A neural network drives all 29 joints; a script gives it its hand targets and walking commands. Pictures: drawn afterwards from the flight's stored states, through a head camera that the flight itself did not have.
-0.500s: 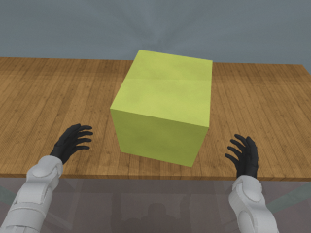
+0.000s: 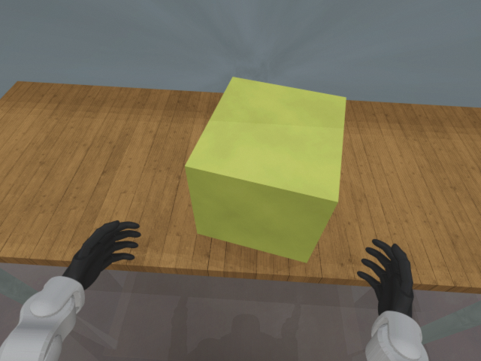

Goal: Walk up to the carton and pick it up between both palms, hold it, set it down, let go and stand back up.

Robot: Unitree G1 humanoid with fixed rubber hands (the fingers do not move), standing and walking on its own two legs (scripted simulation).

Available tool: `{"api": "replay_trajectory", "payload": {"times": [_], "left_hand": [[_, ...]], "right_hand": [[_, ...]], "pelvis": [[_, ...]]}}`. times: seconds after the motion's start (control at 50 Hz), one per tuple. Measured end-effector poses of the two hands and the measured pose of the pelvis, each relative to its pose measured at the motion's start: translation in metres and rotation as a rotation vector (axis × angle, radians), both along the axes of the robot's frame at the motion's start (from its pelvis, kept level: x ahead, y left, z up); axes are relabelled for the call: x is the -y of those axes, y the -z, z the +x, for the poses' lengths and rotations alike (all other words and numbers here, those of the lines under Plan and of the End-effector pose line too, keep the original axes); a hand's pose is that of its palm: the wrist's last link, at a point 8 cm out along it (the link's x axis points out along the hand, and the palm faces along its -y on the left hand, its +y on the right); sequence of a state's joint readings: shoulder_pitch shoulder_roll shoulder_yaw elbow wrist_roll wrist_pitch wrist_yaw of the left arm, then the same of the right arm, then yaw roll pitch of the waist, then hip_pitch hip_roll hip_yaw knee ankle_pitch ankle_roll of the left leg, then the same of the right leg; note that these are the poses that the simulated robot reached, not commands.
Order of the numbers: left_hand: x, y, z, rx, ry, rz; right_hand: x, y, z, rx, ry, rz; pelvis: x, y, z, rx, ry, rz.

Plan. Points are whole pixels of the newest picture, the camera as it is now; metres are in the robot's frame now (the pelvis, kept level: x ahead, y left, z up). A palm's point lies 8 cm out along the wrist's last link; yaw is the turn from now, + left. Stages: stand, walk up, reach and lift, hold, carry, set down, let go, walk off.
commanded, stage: set down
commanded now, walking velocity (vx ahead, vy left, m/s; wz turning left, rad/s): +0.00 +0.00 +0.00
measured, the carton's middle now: (268, 168) +0.46 -0.02 +0.03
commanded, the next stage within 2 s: none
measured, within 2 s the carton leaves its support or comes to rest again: neither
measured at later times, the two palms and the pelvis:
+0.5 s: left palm (79, 302) +0.20 +0.27 +0.02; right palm (400, 321) +0.18 -0.19 +0.03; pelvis +0.01 +0.00 +0.00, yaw +0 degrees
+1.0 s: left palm (85, 316) +0.19 +0.26 +0.00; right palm (397, 336) +0.17 -0.20 +0.00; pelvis +0.02 -0.01 +0.00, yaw +0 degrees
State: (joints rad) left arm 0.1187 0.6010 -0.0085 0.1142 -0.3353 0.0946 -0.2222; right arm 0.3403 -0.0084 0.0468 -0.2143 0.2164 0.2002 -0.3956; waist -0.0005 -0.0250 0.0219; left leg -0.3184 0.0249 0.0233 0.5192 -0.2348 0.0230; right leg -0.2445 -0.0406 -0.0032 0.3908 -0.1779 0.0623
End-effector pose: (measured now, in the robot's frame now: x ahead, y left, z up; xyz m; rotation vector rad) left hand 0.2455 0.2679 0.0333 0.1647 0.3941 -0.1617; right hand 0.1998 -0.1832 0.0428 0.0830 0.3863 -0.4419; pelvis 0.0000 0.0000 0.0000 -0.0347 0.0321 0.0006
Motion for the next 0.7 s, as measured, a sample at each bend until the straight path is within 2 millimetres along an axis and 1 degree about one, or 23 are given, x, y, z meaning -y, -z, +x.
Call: {"api": "replay_trajectory", "payload": {"times": [0.14,0.26,0.4,0.58,0.7], "left_hand": [[0.000,0.002,-0.012,-0.015,-0.007,-0.006],[0.001,0.003,-0.024,-0.030,-0.011,-0.007],[0.003,0.006,-0.039,-0.055,-0.022,-0.003],[0.001,0.011,-0.051,-0.088,-0.051,0.007],[-0.002,0.018,-0.055,-0.117,-0.076,0.016]], "right_hand": [[0.000,0.001,-0.003,-0.016,-0.001,-0.001],[0.002,0.007,-0.011,-0.054,0.006,-0.001],[0.006,0.009,-0.020,-0.060,0.006,0.008],[0.008,0.012,-0.023,-0.060,-0.022,0.026],[0.009,0.020,-0.027,-0.094,-0.042,0.030]], "pelvis": [[0.000,0.000,0.004,0.000,0.000,0.000],[0.001,0.000,0.009,0.011,0.000,0.001],[0.003,-0.001,0.012,0.020,-0.001,0.003],[0.006,-0.002,0.013,0.041,-0.001,0.008],[0.008,-0.002,0.013,0.042,-0.001,0.010]]}}
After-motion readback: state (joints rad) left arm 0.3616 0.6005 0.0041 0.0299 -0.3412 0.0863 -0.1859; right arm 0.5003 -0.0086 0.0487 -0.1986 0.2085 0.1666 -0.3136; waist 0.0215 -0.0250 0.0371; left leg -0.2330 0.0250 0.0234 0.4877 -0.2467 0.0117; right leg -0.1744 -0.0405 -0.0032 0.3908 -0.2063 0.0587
